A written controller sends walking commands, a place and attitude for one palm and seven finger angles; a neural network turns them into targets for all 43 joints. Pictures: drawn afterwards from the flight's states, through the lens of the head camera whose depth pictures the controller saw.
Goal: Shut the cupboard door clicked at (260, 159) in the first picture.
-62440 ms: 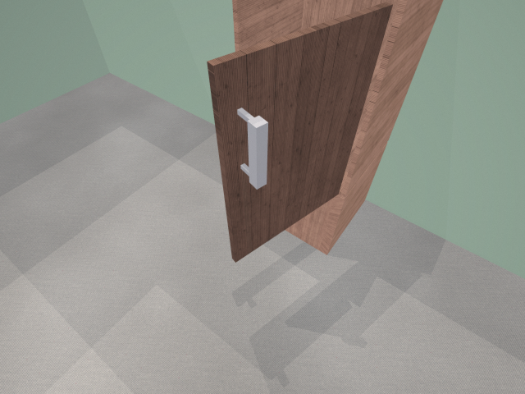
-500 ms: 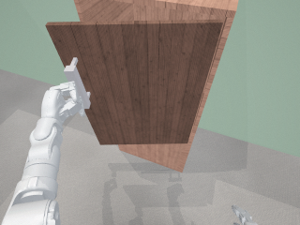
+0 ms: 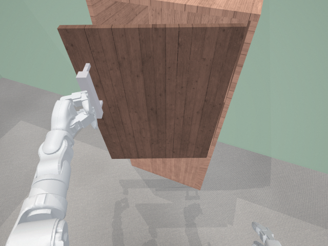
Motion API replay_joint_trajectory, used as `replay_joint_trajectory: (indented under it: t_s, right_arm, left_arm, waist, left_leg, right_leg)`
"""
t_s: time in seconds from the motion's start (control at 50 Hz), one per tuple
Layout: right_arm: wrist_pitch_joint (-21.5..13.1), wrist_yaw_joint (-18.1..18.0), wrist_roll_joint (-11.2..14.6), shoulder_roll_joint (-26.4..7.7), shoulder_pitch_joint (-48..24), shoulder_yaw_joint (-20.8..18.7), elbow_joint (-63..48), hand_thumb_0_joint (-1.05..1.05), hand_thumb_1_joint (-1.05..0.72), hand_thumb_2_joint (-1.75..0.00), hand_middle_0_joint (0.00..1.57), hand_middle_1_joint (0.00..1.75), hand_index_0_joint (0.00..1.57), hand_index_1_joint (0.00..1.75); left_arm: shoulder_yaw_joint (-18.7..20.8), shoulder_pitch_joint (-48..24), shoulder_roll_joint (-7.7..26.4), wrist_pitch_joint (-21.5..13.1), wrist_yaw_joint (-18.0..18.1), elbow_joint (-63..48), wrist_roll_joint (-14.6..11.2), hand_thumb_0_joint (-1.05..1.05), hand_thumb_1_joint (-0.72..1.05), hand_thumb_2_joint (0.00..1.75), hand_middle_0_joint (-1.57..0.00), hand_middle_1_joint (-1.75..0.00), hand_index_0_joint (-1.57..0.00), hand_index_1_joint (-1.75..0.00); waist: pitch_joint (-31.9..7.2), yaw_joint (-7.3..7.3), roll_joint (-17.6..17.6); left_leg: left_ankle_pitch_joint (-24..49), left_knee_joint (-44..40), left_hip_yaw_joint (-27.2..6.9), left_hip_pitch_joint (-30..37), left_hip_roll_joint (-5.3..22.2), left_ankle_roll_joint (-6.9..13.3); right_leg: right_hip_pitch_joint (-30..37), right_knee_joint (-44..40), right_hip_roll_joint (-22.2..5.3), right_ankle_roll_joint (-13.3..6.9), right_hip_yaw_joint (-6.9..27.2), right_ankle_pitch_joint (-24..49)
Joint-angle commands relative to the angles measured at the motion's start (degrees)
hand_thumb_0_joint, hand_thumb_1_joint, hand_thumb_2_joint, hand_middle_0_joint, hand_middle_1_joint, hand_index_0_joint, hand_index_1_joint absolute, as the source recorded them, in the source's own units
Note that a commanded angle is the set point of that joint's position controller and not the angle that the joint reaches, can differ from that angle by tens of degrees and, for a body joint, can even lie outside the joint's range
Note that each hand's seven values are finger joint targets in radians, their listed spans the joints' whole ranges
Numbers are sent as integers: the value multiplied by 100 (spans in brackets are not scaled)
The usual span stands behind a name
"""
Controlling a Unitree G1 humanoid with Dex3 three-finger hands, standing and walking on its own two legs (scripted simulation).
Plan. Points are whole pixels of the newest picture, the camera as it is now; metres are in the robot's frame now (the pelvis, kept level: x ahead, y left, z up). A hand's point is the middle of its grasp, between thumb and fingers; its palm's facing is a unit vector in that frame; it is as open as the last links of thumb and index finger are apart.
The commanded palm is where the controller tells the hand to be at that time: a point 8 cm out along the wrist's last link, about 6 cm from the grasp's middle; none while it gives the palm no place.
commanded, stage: push the door shut along its arc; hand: left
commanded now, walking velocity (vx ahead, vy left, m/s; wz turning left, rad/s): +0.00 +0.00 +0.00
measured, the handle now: (93, 91) +0.49 +0.22 +0.10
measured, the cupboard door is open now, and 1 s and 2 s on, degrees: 22 6 0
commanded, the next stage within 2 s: pull the fist back off the door in 1.80 s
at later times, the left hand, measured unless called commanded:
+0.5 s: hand (96, 98) +0.45 +0.20 +0.12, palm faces -0.08 -1.00 -0.01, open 2.9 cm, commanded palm +0.45 +0.24 +0.11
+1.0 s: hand (110, 83) +0.52 +0.18 +0.11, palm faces -0.21 -0.98 +0.00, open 3.1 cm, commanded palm +0.52 +0.21 +0.11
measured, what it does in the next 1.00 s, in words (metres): stands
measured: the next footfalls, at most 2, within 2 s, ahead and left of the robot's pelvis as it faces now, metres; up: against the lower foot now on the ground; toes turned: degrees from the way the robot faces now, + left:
none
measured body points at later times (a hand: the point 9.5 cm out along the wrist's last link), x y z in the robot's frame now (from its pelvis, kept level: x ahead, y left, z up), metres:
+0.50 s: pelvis -0.01 +0.00 -0.01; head +0.05 +0.00 +0.43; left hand +0.45 +0.25 +0.12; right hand +0.05 -0.27 -0.13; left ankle +0.02 +0.12 -0.72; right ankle +0.01 -0.12 -0.72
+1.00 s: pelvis -0.01 +0.01 -0.03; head +0.11 +0.02 +0.41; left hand +0.52 +0.23 +0.12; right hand -0.02 -0.27 -0.13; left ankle +0.02 +0.12 -0.72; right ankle +0.01 -0.12 -0.72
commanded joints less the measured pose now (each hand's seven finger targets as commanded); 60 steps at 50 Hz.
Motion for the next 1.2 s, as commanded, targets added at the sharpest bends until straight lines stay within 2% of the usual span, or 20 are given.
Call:
replay_joint_trajectory:
  t_s: [0.0,0.04,0.08,0.12,0.18,0.24,0.38,0.5,0.6,0.66,0.74,0.8,0.86,0.9,0.94,1.0,1.08,1.14,1.16,1.18]
  right_arm:
    - [-220,-71,37,-823,-22,-270,-631,0,-90,-90,20,30,20,30]
    - [-216,-89,22,-873,58,-284,-600,0,-90,-90,20,30,20,30]
    - [-231,-71,29,-824,40,-267,-612,0,-90,-90,20,30,20,30]
    - [-233,-52,24,-861,147,-295,-584,0,-90,-90,20,30,20,30]
    - [-176,-43,26,-929,270,-285,-516,0,-90,-90,20,30,20,30]
    - [-150,-32,0,-974,398,-310,-491,0,-90,-90,20,30,20,30]
    - [-85,-40,2,-1081,652,-318,-313,0,-90,-90,20,30,20,30]
    - [-115,-30,-25,-1170,916,-347,-153,0,-90,-90,20,30,20,30]
    - [-105,-22,-59,-1231,1132,-360,-93,0,-90,-90,20,30,20,30]
    - [-103,17,-85,-1222,1219,-370,-83,0,-90,-90,20,30,20,30]
    - [-70,12,-89,-1282,1365,-359,-34,0,-90,-90,20,30,20,30]
    - [-76,37,-102,-1259,1428,-356,20,0,-90,-90,20,30,20,30]
    - [-63,37,-136,-1310,1536,-366,37,0,-90,-90,20,30,20,30]
    - [-58,51,-137,-1282,1567,-370,58,0,-90,-90,20,30,20,30]
    - [-66,41,-162,-1304,1653,-353,111,0,-90,-90,20,30,20,30]
    - [-47,49,-177,-1334,1705,-360,117,0,-90,-90,20,30,20,30]
    - [-18,74,-206,-1327,1792,-372,121,0,-90,-90,20,30,20,30]
    - [-7,77,-224,-1283,1803,-364,129,0,-90,-90,20,30,20,30]
    - [23,73,-229,-1333,1835,-375,156,0,-90,-90,20,30,20,30]
    - [38,73,-229,-1337,1843,-391,150,0,-90,-90,20,30,20,30]
  left_arm:
    - [228,-2845,1388,-443,-147,-912,-35,0,90,90,-130,-150,-130,-150]
    - [343,-3130,1601,-520,-220,-737,-31,0,90,90,-130,-150,-130,-150]
    - [57,-3380,1329,-584,-334,-684,-28,0,90,90,-130,-150,-130,-150]
    - [60,-3353,1325,-597,-407,-455,-41,0,90,90,-130,-150,-130,-150]
    - [234,-3490,1565,-548,-503,205,-55,0,90,90,-130,-150,-130,-150]
    - [232,-3939,1664,-629,-575,401,-13,0,90,90,-130,-150,-130,-150]
    - [204,-4822,2003,-746,-917,1149,24,0,90,90,-130,-150,-130,-150]
    - [3,-5444,1949,-750,-1140,1605,43,0,90,90,-130,-150,-130,-150]
    - [323,-5806,2454,-741,-1214,1841,117,0,90,90,-130,-150,-130,-150]
    - [240,-6008,2429,-796,-1228,1767,212,0,90,90,-130,-150,-130,-150]
    - [337,-6277,2683,-734,-1255,2067,265,0,90,90,-130,-150,-130,-150]
    - [42,-6527,2417,-668,-1344,2194,345,0,90,90,-130,-150,-130,-150]
    - [253,-6692,2705,-655,-1402,2185,341,0,90,90,-130,-150,-130,-150]
    - [-37,-6793,2365,-615,-1460,2210,367,0,90,90,-130,-150,-130,-150]
    - [29,-6986,2422,-581,-1448,2368,338,0,90,90,-130,-150,-130,-150]
    - [287,-7062,2806,-513,-1464,2448,406,0,90,90,-130,-150,-130,-150]
    - [354,-7100,2946,-514,-1512,2485,505,0,90,90,-130,-150,-130,-150]
    - [24,-7283,2517,-481,-1597,2473,479,0,90,90,-130,-150,-130,-150]
    - [200,-7341,2802,-464,-1601,2494,509,0,90,90,-130,-150,-130,-150]
    - [127,-7389,2728,-440,-1620,2456,515,0,90,90,-130,-150,-130,-150]
  waist:
    - [-1358,-217,-96]
    - [-1483,-223,-144]
    - [-1689,-260,244]
    - [-1826,-252,179]
    - [-1542,-306,-206]
    - [-1667,-346,-57]
    - [-1741,-634,-49]
    - [-1945,-874,102]
    - [-2306,-888,177]
    - [-2541,-951,489]
    - [-2308,-1089,337]
    - [-2364,-1208,615]
    - [-2617,-1208,593]
    - [-2635,-1297,766]
    - [-2453,-1368,693]
    - [-2709,-1344,560]
    - [-2947,-1333,787]
    - [-2804,-1457,899]
    - [-2863,-1425,897]
    - [-2932,-1470,871]
  left_leg:
    - [691,-545,-137,748,-90,107]
    - [647,-500,-161,745,-93,115]
    - [823,-456,-170,935,-105,92]
    - [968,-398,-221,1003,-90,66]
    - [752,-376,-215,608,-90,92]
    - [699,-307,-216,587,-105,107]
    - [509,-109,-259,264,-85,122]
    - [458,77,-349,242,-51,128]
    - [597,223,-383,105,-30,130]
    - [794,313,-412,327,-17,114]
    - [615,369,-418,47,-1,151]
    - [745,437,-462,250,27,120]
    - [1005,504,-506,350,44,119]
    - [1143,562,-539,541,62,99]
    - [1066,570,-584,481,58,117]
    - [1176,659,-545,357,63,132]
    - [1592,791,-549,497,65,108]
    - [1749,840,-561,622,73,107]
    - [1788,856,-587,642,100,84]
    - [1830,867,-602,693,101,88]
  right_leg:
    - [264,-570,129,-91,31,1193]
    - [282,-560,133,-105,53,1101]
    - [188,-466,130,-137,35,1274]
    - [115,-395,153,-146,-9,1374]
    - [43,-411,143,-121,2,1229]
    - [-40,-373,143,-126,30,1130]
    - [-380,-282,149,-105,89,953]
    - [-851,-172,184,-93,64,793]
    - [-842,-35,200,-91,81,869]
    - [-1058,45,229,-92,39,943]
    - [-1206,26,259,-97,31,758]
    - [-1537,55,271,-91,-7,780]
    - [-1515,124,293,-108,-31,935]
    - [-1809,140,300,-110,-71,932]
    - [-1946,144,321,-126,-110,809]
    - [-1755,167,318,-102,-60,977]
    - [-1813,277,341,-117,-82,1254]
    - [-2062,297,370,-125,-137,1265]
    - [-2053,309,370,-118,-131,1285]
    - [-2106,321,375,-118,-145,1307]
